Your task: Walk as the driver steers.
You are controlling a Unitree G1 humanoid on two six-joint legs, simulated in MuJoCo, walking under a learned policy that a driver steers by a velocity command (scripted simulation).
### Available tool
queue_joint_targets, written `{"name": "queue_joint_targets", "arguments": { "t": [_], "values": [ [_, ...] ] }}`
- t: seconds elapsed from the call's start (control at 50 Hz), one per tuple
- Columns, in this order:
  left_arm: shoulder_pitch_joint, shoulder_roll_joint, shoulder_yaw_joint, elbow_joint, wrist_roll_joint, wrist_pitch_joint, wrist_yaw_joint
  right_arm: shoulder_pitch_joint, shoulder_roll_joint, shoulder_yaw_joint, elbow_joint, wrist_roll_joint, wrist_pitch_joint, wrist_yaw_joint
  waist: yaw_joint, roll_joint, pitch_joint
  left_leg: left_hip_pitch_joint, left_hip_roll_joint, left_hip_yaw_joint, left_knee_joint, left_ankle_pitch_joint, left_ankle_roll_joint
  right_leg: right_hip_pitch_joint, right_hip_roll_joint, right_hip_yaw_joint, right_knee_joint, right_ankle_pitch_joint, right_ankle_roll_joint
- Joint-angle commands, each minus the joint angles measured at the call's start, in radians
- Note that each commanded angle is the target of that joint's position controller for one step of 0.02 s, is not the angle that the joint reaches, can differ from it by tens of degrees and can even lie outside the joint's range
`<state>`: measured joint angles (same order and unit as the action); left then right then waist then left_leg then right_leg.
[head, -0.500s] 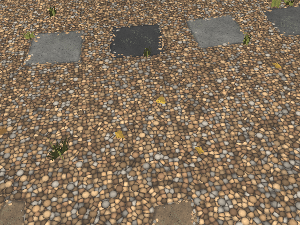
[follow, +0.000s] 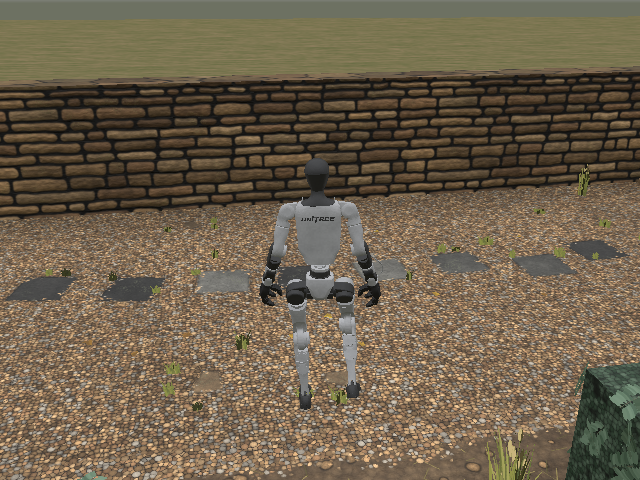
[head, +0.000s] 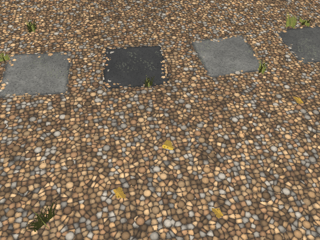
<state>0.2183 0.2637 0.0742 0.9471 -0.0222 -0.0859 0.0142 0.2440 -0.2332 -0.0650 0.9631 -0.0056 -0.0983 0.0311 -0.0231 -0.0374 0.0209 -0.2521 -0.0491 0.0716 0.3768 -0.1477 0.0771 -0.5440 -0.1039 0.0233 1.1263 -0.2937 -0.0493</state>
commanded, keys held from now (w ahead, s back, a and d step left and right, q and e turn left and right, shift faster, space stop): w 0.28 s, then w+q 0.26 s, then no key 0.46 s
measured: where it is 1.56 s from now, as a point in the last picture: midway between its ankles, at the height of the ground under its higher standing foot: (164, 230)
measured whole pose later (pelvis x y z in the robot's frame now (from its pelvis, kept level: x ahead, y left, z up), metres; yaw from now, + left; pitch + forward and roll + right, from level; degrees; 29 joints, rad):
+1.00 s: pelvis +0.47 -0.01 -0.01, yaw +9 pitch +2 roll -1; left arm 0.16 0.26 0.06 1.00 -0.01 -0.01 0.04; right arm 0.09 -0.20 -0.05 0.92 -0.02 -0.03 0.00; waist 0.01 -0.03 0.04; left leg -0.41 -0.01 0.04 0.49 -0.11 0.05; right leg -0.38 -0.06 -0.01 0.95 -0.56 0.05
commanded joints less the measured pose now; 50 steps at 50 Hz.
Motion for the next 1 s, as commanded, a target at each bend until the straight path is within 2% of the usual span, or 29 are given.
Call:
{"name": "queue_joint_targets", "arguments": {
  "t": [0.02,0.06,0.14,0.26,0.32,0.34,0.36,0.38,0.4,0.42,0.44,0.46,0.48,0.5,0.54,0.58,0.64,0.7,0.76,0.8,0.82,0.84,0.86,0.88,0.9,0.92,0.94,0.96,1.0],
  "values": [
    [0.037,0.052,0.018,-0.041,0.009,0.012,0.007,-0.003,-0.132,-0.022,-0.039,0.0,-0.02,-0.014,0.037,0.1,-0.018,0.063,0.275,-0.252,-0.252,0.122,0.164,-0.109,-0.063,0.036,-0.083,0.115,0.018],
    [-0.037,0.054,0.02,-0.066,0.017,0.011,0.006,0.033,-0.144,-0.023,-0.027,0.002,-0.014,-0.027,0.02,0.085,0.001,0.097,0.27,-0.223,-0.262,0.167,0.156,-0.171,-0.062,0.032,-0.195,0.219,0.037],
    [-0.163,0.028,0.009,-0.1,0.013,0.002,-0.009,0.088,-0.146,-0.019,-0.01,0.01,-0.006,-0.039,-0.016,0.095,0.026,0.122,0.229,-0.138,-0.269,0.183,0.118,-0.141,-0.024,-0.006,-0.425,0.403,0.041],
    [-0.325,0.026,-0.008,-0.162,0.001,-0.012,-0.043,0.191,-0.159,-0.026,0.04,0.019,0.018,-0.044,-0.064,0.091,0.077,0.308,0.292,-0.135,-0.206,0.219,0.117,-0.179,0.015,-0.028,-0.59,0.346,0.018],
    [-0.282,0.065,0.004,-0.169,0.0,-0.023,-0.054,0.175,-0.175,-0.034,0.043,0.024,0.032,-0.048,-0.012,0.119,0.044,0.353,0.316,-0.158,-0.107,0.421,0.094,-0.058,0.052,-0.038,-0.635,0.236,-0.018],
    [-0.197,0.094,0.019,-0.149,0.003,-0.027,-0.051,0.147,-0.185,-0.037,0.036,0.027,0.036,-0.048,0.041,0.134,-0.009,0.337,0.299,-0.152,-0.018,0.583,0.082,0.081,0.087,-0.063,-0.65,0.222,-0.034],
    [-0.026,0.144,0.044,-0.099,0.007,-0.029,-0.044,0.121,-0.167,-0.028,0.024,0.026,0.038,-0.046,0.123,0.12,-0.112,0.262,0.243,-0.12,0.163,0.636,0.054,0.328,0.096,-0.068,-0.654,0.259,-0.064],
    [0.17,0.222,0.065,-0.063,0.025,-0.029,-0.031,0.118,-0.132,-0.012,-0.005,0.01,0.036,-0.045,0.183,0.027,-0.275,0.033,0.173,-0.081,0.471,0.356,0.018,0.67,-0.091,0.128,-0.611,0.276,-0.127],
    [0.222,0.28,0.074,-0.039,0.026,-0.024,-0.034,0.264,0.017,0.028,-0.005,0.017,0.015,-0.035,0.109,-0.246,-0.426,-0.353,-0.005,-0.085,0.817,-0.372,-0.043,1.003,-0.34,0.592,-0.718,0.132,-0.281],
    [0.22,0.173,0.047,-0.046,0.021,-0.021,-0.031,0.202,-0.103,0.0,0.01,0.044,-0.003,-0.033,0.149,-0.154,-0.411,-0.444,0.037,-0.218,0.939,-0.436,-0.034,0.961,-0.315,0.647,-0.791,0.013,-0.253],
    [0.129,0.128,0.032,-0.059,0.018,-0.024,-0.025,0.105,-0.153,-0.016,-0.022,0.062,-0.009,-0.034,0.138,-0.119,-0.247,-0.509,0.086,-0.196,0.959,-0.355,-0.024,0.823,-0.285,0.478,-0.812,0.037,-0.197],
    [0.049,0.1,0.021,-0.073,0.022,-0.026,-0.024,0.057,-0.145,-0.018,-0.031,0.059,-0.008,-0.042,0.106,-0.046,-0.163,-0.476,0.138,-0.173,0.923,-0.263,-0.024,0.668,-0.249,0.356,-0.847,0.102,-0.167],
    [-0.003,0.07,0.014,-0.073,0.027,-0.029,-0.027,0.037,-0.133,-0.025,-0.032,0.046,0.001,-0.048,0.078,-0.029,-0.098,-0.434,0.166,-0.169,0.87,-0.205,-0.025,0.54,-0.215,0.262,-0.887,0.147,-0.147],
    [-0.029,0.048,0.007,-0.069,0.037,-0.033,-0.029,0.064,-0.111,-0.03,-0.026,0.044,0.017,-0.048,0.043,-0.051,-0.071,-0.372,0.191,-0.177,0.838,-0.165,-0.022,0.458,-0.185,0.185,-0.923,0.165,-0.131],
    [-0.034,0.049,0.01,-0.055,0.038,-0.037,-0.028,0.088,-0.062,-0.028,-0.026,0.047,0.044,-0.046,0.016,-0.055,-0.04,-0.336,0.204,-0.172,0.799,-0.138,-0.022,0.384,-0.171,0.097,-0.975,0.194,-0.132],
    [-0.023,0.079,0.016,-0.038,0.044,-0.04,-0.021,0.055,-0.057,-0.032,-0.046,0.036,0.059,-0.053,0.001,-0.027,0.003,-0.357,0.188,-0.174,0.74,-0.1,-0.039,0.342,-0.169,0.022,-0.977,0.438,-0.149],
    [-0.032,0.1,0.019,-0.027,0.044,-0.028,-0.004,0.004,-0.039,-0.023,-0.073,0.013,0.056,-0.044,-0.013,-0.026,0.005,-0.326,0.164,-0.134,0.516,0.045,-0.061,0.328,-0.125,-0.111,-0.948,0.664,-0.136],
    [0.002,0.116,0.018,-0.006,0.031,-0.014,0.008,-0.108,-0.021,-0.006,-0.1,0.006,0.051,-0.025,0.028,-0.023,-0.011,-0.239,0.133,-0.067,0.321,0.178,-0.065,0.346,-0.104,-0.159,-0.924,0.694,-0.126],
    [0.033,0.139,0.023,0.023,0.012,0.003,0.009,-0.152,-0.054,-0.007,-0.121,0.004,0.052,-0.015,0.037,-0.041,-0.031,-0.223,0.112,-0.066,0.232,0.135,-0.047,0.452,-0.143,-0.129,-0.849,0.699,-0.118],
    [0.008,0.149,0.027,0.03,-0.003,0.015,0.011,-0.118,-0.085,-0.017,-0.117,-0.001,0.049,-0.012,-0.002,-0.049,-0.05,-0.152,0.089,-0.054,0.148,0.128,-0.016,0.483,-0.146,-0.12,-0.752,0.693,-0.086],
    [0.014,0.141,0.025,0.035,-0.003,0.019,0.011,-0.059,-0.118,-0.031,-0.094,-0.007,0.046,-0.015,-0.03,-0.026,-0.083,-0.05,0.06,-0.036,0.076,0.21,0.005,0.484,-0.107,-0.128,-0.659,0.689,-0.055],
    [0.066,0.119,0.019,0.04,0.017,0.018,0.01,-0.001,-0.2,-0.055,-0.081,-0.012,0.043,-0.025,-0.033,0.063,-0.145,0.109,0.132,-0.112,0.084,0.636,0.037,0.42,-0.038,-0.166,-0.511,0.547,0.002],
    [0.159,0.043,-0.007,0.042,0.043,0.011,0.002,0.05,-0.246,-0.056,-0.079,-0.032,0.05,-0.037,0.003,0.229,-0.272,0.41,0.339,-0.332,0.165,1.012,0.182,0.178,0.06,-0.172,-0.248,0.062,0.067],
    [0.182,0.004,-0.024,0.057,0.033,0.021,-0.003,0.063,-0.157,-0.028,-0.062,-0.018,0.055,-0.034,0.0,0.278,-0.386,0.432,0.454,-0.483,0.105,0.949,0.296,0.128,0.094,-0.054,-0.074,-0.407,0.103],
    [0.129,0.058,-0.007,0.049,0.004,0.036,-0.005,0.024,-0.125,-0.015,-0.068,-0.005,0.056,-0.025,-0.001,0.204,-0.346,0.337,0.404,-0.446,0.059,0.708,0.268,0.103,0.061,0.015,-0.022,-0.434,0.103],
    [0.06,0.067,-0.005,0.033,-0.007,0.052,0.004,-0.044,-0.118,-0.012,-0.078,-0.002,0.054,-0.024,0.007,0.164,-0.249,0.247,0.364,-0.389,0.026,0.517,0.222,0.046,0.04,0.01,-0.021,-0.408,0.097],
    [0.025,0.07,0.0,0.032,0.001,0.067,0.017,-0.105,-0.119,-0.01,-0.089,-0.006,0.054,-0.027,0.018,0.127,-0.175,0.139,0.334,-0.352,-0.016,0.373,0.189,0.039,0.025,0.008,-0.06,-0.357,0.098],
    [0.017,0.083,0.006,0.034,0.011,0.082,0.03,-0.161,-0.115,-0.009,-0.1,-0.01,0.056,-0.035,0.041,0.132,-0.148,0.047,0.313,-0.325,-0.055,0.255,0.161,0.085,0.008,0.015,-0.113,-0.297,0.101],
    [0.042,0.062,0.004,0.049,0.016,0.098,0.042,-0.202,-0.12,-0.013,-0.102,-0.023,0.065,-0.044,0.064,0.165,-0.131,-0.066,0.277,-0.282,-0.099,0.13,0.145,0.186,0.022,-0.008,-0.215,-0.216,0.103]
  ]
}}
